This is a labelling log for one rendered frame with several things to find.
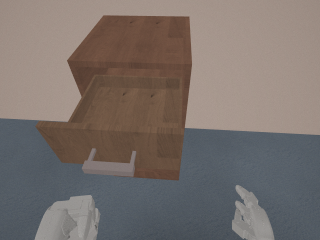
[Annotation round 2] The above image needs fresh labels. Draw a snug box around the cabinet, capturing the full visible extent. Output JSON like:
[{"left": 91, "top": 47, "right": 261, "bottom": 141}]
[{"left": 67, "top": 15, "right": 192, "bottom": 181}]

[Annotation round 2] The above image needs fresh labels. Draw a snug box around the robot right hand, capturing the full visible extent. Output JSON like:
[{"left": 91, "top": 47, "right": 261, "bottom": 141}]
[{"left": 232, "top": 185, "right": 275, "bottom": 240}]

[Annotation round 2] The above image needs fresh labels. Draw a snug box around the handle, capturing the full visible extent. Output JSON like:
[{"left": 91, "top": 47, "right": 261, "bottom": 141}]
[{"left": 82, "top": 148, "right": 137, "bottom": 177}]

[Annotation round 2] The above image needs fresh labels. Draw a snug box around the robot left hand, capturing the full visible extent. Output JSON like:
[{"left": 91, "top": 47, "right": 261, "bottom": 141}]
[{"left": 34, "top": 195, "right": 101, "bottom": 240}]

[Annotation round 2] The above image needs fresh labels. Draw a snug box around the drawer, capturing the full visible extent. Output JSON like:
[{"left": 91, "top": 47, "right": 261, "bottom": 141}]
[{"left": 35, "top": 74, "right": 184, "bottom": 171}]

